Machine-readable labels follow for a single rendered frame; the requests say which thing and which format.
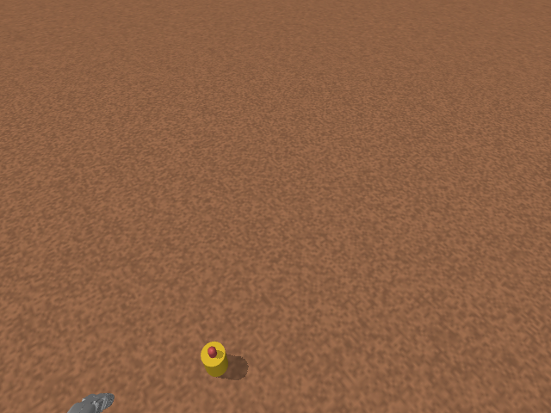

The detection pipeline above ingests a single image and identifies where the bottle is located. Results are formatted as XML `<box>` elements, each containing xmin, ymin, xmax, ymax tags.
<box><xmin>201</xmin><ymin>342</ymin><xmax>228</xmax><ymax>377</ymax></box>

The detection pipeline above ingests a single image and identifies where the left robot hand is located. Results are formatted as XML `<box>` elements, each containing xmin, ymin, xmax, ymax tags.
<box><xmin>67</xmin><ymin>393</ymin><xmax>115</xmax><ymax>413</ymax></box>

